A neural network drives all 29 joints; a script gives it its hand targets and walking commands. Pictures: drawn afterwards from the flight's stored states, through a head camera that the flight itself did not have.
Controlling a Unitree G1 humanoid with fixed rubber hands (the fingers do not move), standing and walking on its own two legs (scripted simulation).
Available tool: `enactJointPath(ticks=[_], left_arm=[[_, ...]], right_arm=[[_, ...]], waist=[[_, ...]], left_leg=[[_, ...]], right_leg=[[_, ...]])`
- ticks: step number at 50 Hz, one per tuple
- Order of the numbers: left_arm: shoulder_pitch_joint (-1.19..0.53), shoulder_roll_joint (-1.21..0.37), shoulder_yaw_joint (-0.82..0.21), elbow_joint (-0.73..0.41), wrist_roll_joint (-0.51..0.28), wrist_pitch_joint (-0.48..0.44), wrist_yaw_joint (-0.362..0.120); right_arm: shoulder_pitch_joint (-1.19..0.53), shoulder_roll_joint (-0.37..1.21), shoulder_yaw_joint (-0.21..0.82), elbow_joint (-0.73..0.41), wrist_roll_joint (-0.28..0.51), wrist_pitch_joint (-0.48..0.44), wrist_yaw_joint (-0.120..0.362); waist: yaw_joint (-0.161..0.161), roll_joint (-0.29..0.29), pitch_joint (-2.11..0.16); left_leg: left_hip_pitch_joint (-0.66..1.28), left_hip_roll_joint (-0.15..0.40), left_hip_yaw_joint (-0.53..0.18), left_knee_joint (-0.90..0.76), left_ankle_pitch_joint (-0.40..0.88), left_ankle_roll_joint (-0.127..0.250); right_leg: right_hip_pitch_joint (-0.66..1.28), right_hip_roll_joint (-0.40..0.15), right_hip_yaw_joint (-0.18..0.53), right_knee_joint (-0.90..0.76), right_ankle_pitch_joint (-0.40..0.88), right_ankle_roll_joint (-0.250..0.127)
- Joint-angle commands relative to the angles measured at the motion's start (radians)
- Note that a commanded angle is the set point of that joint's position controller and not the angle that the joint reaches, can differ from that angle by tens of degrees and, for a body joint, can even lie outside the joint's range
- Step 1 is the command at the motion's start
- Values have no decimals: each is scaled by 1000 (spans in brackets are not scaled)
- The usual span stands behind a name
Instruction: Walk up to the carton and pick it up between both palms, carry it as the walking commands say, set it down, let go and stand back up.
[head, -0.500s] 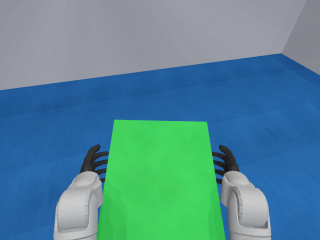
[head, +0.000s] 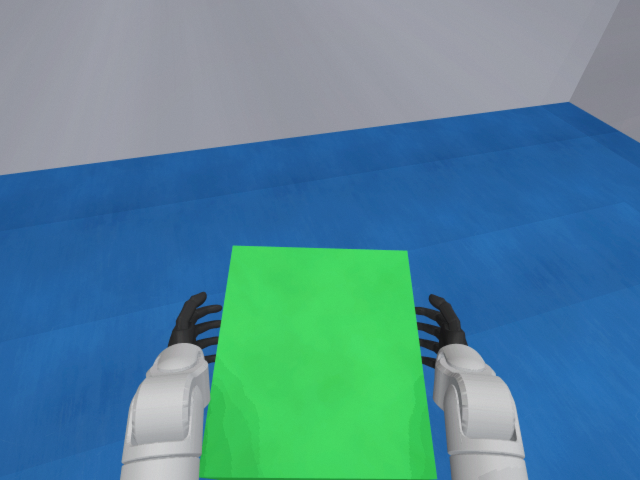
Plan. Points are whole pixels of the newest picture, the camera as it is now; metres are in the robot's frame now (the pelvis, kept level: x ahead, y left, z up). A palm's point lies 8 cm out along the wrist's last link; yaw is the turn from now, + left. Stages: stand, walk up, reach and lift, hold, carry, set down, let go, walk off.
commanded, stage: carry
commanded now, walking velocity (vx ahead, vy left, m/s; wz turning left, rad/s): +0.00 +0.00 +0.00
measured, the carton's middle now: (316, 367) +0.30 +0.00 -0.03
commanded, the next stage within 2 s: hold in 0.28 s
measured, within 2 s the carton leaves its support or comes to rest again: neither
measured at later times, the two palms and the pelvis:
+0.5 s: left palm (162, 382) +0.25 +0.18 +0.04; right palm (436, 373) +0.26 -0.14 +0.04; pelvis +0.00 +0.01 +0.01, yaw +1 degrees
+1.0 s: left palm (181, 380) +0.27 +0.17 +0.01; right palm (434, 362) +0.29 -0.15 +0.01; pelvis -0.04 -0.02 +0.00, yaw +4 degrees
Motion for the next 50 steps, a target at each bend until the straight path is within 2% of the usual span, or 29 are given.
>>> enactJointPath(ticks=[1, 14, 15, 16, 18, 19, 21, 24, 26, 27, 30, 34, 36, 40, 46, 50], left_arm=[[-412, -779, -527, -63, -279, -67, -242], [-402, -712, -508, 24, -244, -191, -258], [-187, -678, -463, 222, -187, -198, -288], [-220, -701, -506, 149, -199, -242, -294], [-300, -736, -569, 14, -215, -282, -303], [-348, -758, -604, -50, -227, -288, -299], [-403, -766, -621, -45, -227, -272, -304], [-411, -776, -611, 57, -214, -248, -334], [-436, -784, -560, 125, -193, -238, -347], [-450, -829, -470, 151, -182, -243, -344], [-543, -835, -383, 288, -138, -244, -362], [-702, -882, -287, 451, -83, -293, -399], [-775, -881, -238, 514, -56, -325, -413], [-845, -843, -165, 577, -25, -377, -433], [-838, -798, -117, 615, 9, -431, -442], [-812, -795, -122, 622, 18, -469, -448]], right_arm=[[-415, 790, 519, -70, 275, -70, 242], [-405, 721, 493, 30, 238, -193, 260], [-172, 629, 453, 194, 190, -200, 282], [-239, 664, 529, 86, 217, -243, 287], [-313, 714, 606, -20, 253, -279, 307], [-386, 743, 649, -67, 273, -289, 316], [-436, 735, 648, -65, 264, -275, 329], [-407, 748, 585, 18, 214, -245, 331], [-443, 759, 551, 75, 202, -232, 342], [-474, 728, 515, 65, 182, -236, 339], [-542, 731, 403, 238, 129, -230, 364], [-688, 811, 287, 411, 72, -267, 400], [-751, 839, 241, 480, 51, -287, 407], [-800, 892, 192, 569, 24, -323, 400], [-810, 904, 172, 601, 16, -383, 382], [-788, 905, 188, 584, 8, -432, 365]], waist=[[-2, 12, -257], [-1, 13, -253], [39, 43, -177], [46, 5, -184], [38, 33, -237], [37, 41, -262], [27, 60, -230], [-13, 5, -145], [-3, 2, -101], [0, 15, -53], [-16, 42, 21], [-26, 44, 11], [-22, 24, -7], [-4, -40, -42], [29, -29, -109], [33, -18, -179]], left_leg=[[49, 90, -88, -85, 225, 13], [67, 91, -83, -81, 245, 16], [175, -135, -158, -190, 473, 45], [182, -126, -177, -195, 545, 46], [254, -109, -201, -195, 708, 28], [278, -99, -201, -194, 762, 15], [235, -102, -184, -231, 610, 5], [194, -121, -172, -261, 438, 18], [160, -125, -167, -281, 337, 24], [132, -127, -209, -301, 241, 17], [65, -110, -212, -326, 38, 30], [38, -107, -199, -303, -89, 43], [36, -118, -185, -274, -102, 49], [30, -145, -161, -204, -38, 63], [-33, -150, -158, -135, 27, 76], [-82, -153, -164, -98, 86, 76]], right_leg=[[171, -95, 93, -30, 251, -30], [173, -96, 81, -21, 261, -27], [446, 78, 158, -81, 491, -9], [451, 84, 168, -93, 480, -2], [465, 90, 167, -98, 553, 11], [485, 99, 166, -105, 549, 11], [508, 107, 152, -121, 431, -7], [519, 98, 152, -148, 380, -8], [520, 96, 146, -161, 297, -13], [427, 111, 115, -158, 204, -25], [438, 110, 107, -140, 70, -32], [418, 106, 108, -114, -50, -33], [391, 101, 116, -113, -92, -33], [352, 87, 149, -115, -125, -29], [310, 74, 174, -64, -57, -22], [287, 70, 178, -23, 43, -20]])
